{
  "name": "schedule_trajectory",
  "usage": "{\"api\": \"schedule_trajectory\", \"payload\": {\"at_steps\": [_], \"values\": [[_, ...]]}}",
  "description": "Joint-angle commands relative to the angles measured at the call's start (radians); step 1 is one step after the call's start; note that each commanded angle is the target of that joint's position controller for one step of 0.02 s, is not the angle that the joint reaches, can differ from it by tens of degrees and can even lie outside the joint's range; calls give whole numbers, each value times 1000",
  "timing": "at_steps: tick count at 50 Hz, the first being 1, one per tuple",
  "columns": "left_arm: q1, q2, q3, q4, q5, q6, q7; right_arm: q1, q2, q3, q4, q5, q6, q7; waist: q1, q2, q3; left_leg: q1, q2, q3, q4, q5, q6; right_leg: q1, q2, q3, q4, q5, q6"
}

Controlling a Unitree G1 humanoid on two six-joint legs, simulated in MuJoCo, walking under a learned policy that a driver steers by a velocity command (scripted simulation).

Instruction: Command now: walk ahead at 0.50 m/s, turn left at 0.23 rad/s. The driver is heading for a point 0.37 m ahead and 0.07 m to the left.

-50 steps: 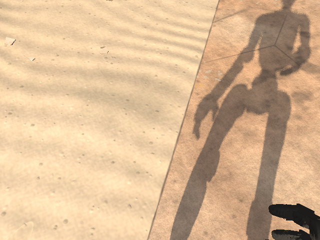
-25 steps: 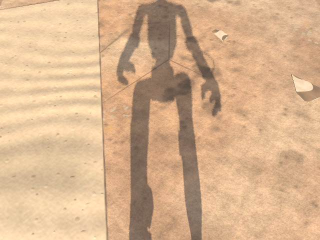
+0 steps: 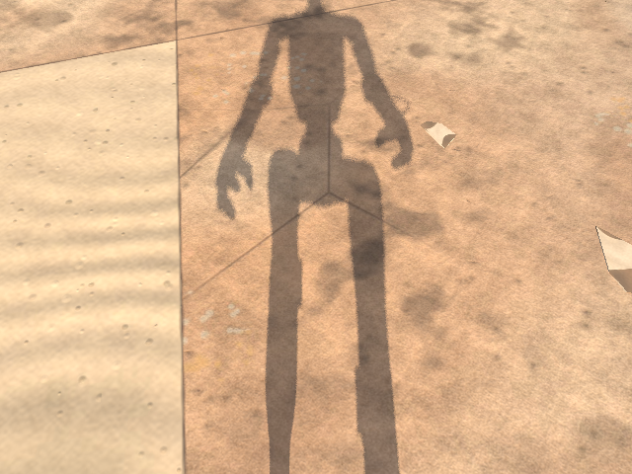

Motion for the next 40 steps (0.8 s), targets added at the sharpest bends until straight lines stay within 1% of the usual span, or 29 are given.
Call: {"api": "schedule_trajectory", "payload": {"at_steps": [1,3,4,5,6,7,8,9,10,11,13,14,16,19,22,24,26,27,28,29,30,31,32,33,34,35,37,39,40], "values": [[43,172,48,-11,0,6,12,-119,-94,-20,-108,4,-22,21,11,-107,38,-58,-19,2,-24,-112,52,75,-336,51,35,626,-97],[11,192,52,-21,4,16,20,12,-137,-42,-80,-3,-15,18,-62,-134,-65,137,-91,61,-12,-182,92,85,-312,5,204,994,-69],[-13,189,47,-31,4,23,25,149,-174,-63,-46,-7,-11,12,-140,-112,-144,331,-120,72,-48,-134,121,28,-270,-41,393,1061,-38],[1,158,32,-55,21,21,33,296,-238,-80,-27,-11,-5,1,-187,-9,-258,625,34,-158,-36,-83,185,-190,-227,-71,689,778,-1],[131,45,-2,-70,29,-3,13,326,-291,-91,-20,-4,-8,6,-102,241,-351,965,252,-684,-127,-275,374,-623,-10,-36,1035,-101,75],[58,120,5,-68,7,-33,-2,341,-193,-69,-19,10,-4,3,-162,148,-360,1010,251,-782,-226,-431,353,-751,-36,97,1125,-213,65],[-45,157,14,-108,-26,-56,-14,285,-171,-62,-35,3,0,-5,-170,88,-217,900,228,-654,-251,-417,313,-817,-88,101,1110,-134,53],[-106,147,9,-124,-21,-70,-13,233,-170,-61,-50,-6,3,-9,-149,-26,-141,765,193,-563,-265,-330,290,-797,-126,85,1044,-70,47],[-134,146,14,-132,2,-74,-9,192,-155,-55,-61,-9,4,-11,-118,-77,-75,647,161,-495,-283,-211,283,-767,-149,73,960,-35,56],[-115,147,19,-131,10,-67,-7,158,-141,-46,-75,-23,4,-15,-81,-51,-62,569,145,-435,-292,-31,281,-704,-169,68,925,-16,68],[-60,125,18,-121,18,-44,0,134,-131,-41,-79,-22,5,-22,-45,-24,-61,480,126,-327,-285,294,283,-639,-181,44,848,-30,109],[-50,106,12,-116,20,-33,4,137,-139,-42,-71,-22,4,-26,-39,-20,-62,439,113,-272,-281,413,278,-618,-177,24,795,-14,128],[-76,76,1,-122,21,-20,13,145,-166,-48,-54,-18,11,-38,-45,1,-72,389,72,-182,-274,503,251,-578,-157,-8,662,89,150],[-156,63,-4,-128,15,-17,9,180,-162,-45,-28,-9,33,-52,-91,24,-102,381,20,-119,-254,423,185,-493,-120,-21,462,339,146],[-222,72,1,-144,12,-23,-5,205,-151,-37,-1,-10,48,-60,-118,36,-96,441,48,-160,-228,298,167,-480,-108,1,349,416,126],[-230,93,10,-147,19,-30,-11,197,-147,-35,7,-16,54,-60,-111,40,-87,492,80,-204,-174,275,163,-483,-109,16,301,361,99],[-177,105,19,-129,30,-39,-13,168,-134,-29,12,-14,58,-60,-68,33,-88,510,73,-225,-85,244,140,-410,-104,9,198,393,60],[-143,127,24,-121,40,-45,-8,183,-121,-25,13,-19,54,-59,-58,1,-110,485,25,-211,-16,201,104,-300,-142,36,155,627,31],[-124,178,30,-131,53,-46,0,252,-94,-15,7,-40,43,-55,-97,-101,-193,374,-46,-190,95,-8,61,-95,-269,145,237,993,-43],[-86,127,18,-122,53,-29,5,354,-60,-1,39,-31,40,-55,-91,-221,-308,259,-100,-152,257,-354,-2,77,-405,280,278,1122,-194],[-50,54,1,-104,29,-13,2,318,-99,-4,39,-26,52,-52,-52,-257,-333,208,-98,-127,363,-732,-43,70,-467,384,228,1035,-248],[-62,39,-10,-92,14,-1,-3,260,-132,-16,24,-17,72,-54,-47,-195,-274,168,-71,-134,402,-805,-60,4,-456,410,185,796,-226],[-99,58,-8,-93,12,10,-7,219,-127,-20,23,-13,98,-60,-52,-150,-216,153,-52,-123,430,-771,-75,-72,-430,403,143,562,-191],[-161,82,-3,-101,14,19,-8,205,-125,-24,24,-15,122,-65,-67,-138,-151,169,-35,-111,401,-716,-85,-180,-401,365,94,388,-160],[-218,98,2,-110,20,26,-7,208,-116,-25,30,-17,138,-70,-89,-164,-113,216,-20,-100,330,-660,-88,-272,-365,321,58,255,-127],[-260,103,5,-113,25,35,-5,225,-94,-21,45,-18,143,-73,-105,-187,-87,287,-25,-73,241,-611,-88,-354,-317,263,34,183,-102],[-268,93,5,-103,24,47,1,263,-64,-16,82,-25,135,-71,-117,-196,-101,414,-45,-28,89,-420,-74,-408,-258,172,41,112,-78],[-235,69,-2,-78,13,48,5,268,-59,-18,100,-38,128,-66,-116,-175,-110,497,-58,-3,-37,-285,-45,-430,-226,132,54,-46,-38],[-209,52,-8,-62,14,45,4,239,-76,-18,86,-51,126,-66,-103,-143,-86,493,-19,-46,-74,-264,-22,-449,-208,122,63,-137,5]]}}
